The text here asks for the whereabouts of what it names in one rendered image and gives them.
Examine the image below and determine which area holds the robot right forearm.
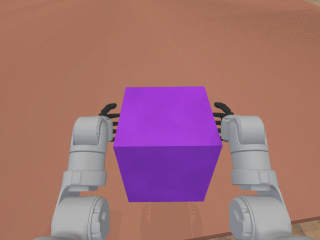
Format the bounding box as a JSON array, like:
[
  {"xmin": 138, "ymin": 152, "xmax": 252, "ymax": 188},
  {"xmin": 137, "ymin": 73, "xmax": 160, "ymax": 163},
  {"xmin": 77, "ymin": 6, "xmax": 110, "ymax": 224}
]
[{"xmin": 220, "ymin": 115, "xmax": 292, "ymax": 231}]

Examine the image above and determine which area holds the robot left forearm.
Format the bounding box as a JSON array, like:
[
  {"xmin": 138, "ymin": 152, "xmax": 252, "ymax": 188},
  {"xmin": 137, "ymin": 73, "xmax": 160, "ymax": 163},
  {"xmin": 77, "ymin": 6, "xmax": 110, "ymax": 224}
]
[{"xmin": 51, "ymin": 115, "xmax": 113, "ymax": 234}]

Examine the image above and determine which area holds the carton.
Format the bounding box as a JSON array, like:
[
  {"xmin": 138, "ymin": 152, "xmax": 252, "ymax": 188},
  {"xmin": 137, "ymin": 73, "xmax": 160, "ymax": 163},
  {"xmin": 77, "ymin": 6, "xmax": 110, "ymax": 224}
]
[{"xmin": 113, "ymin": 86, "xmax": 223, "ymax": 202}]

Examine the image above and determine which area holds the right robot upper arm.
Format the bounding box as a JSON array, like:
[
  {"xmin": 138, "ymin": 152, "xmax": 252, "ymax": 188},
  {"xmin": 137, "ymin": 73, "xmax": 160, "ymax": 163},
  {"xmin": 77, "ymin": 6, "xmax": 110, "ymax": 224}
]
[{"xmin": 229, "ymin": 195, "xmax": 316, "ymax": 240}]

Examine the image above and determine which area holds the left robot upper arm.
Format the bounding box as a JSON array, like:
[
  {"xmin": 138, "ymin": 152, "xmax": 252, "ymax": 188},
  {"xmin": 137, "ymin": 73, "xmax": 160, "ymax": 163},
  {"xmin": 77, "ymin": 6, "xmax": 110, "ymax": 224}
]
[{"xmin": 33, "ymin": 196, "xmax": 110, "ymax": 240}]

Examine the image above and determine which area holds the left robot hand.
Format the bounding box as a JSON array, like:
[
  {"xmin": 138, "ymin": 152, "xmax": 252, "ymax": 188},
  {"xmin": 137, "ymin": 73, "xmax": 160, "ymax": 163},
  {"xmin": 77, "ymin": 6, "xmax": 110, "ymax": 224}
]
[{"xmin": 99, "ymin": 103, "xmax": 120, "ymax": 142}]

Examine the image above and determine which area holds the right robot hand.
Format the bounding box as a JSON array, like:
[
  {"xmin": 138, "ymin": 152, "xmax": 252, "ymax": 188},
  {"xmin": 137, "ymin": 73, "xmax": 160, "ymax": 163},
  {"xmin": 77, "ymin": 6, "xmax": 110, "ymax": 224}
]
[{"xmin": 213, "ymin": 102, "xmax": 234, "ymax": 142}]

